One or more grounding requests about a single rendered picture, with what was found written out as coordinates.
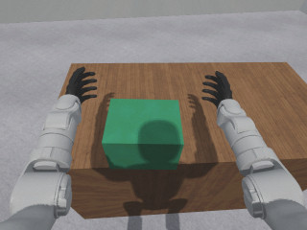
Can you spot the robot right upper arm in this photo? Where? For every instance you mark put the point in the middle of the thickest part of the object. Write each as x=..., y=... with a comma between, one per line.
x=274, y=197

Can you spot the pedestal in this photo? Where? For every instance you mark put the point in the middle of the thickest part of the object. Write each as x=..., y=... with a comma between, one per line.
x=207, y=178

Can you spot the carton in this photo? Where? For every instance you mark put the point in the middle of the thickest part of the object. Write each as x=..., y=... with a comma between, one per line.
x=143, y=134

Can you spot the robot left hand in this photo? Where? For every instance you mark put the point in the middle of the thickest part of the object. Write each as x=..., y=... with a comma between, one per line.
x=76, y=83

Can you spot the robot right hand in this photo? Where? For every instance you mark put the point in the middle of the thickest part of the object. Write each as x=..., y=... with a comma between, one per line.
x=222, y=87

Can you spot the right robot forearm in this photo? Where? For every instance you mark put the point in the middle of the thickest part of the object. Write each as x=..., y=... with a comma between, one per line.
x=251, y=152

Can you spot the robot left upper arm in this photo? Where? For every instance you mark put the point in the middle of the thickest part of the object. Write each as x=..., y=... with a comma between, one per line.
x=39, y=199

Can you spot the left robot forearm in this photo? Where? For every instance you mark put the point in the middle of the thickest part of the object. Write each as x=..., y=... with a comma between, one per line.
x=52, y=153

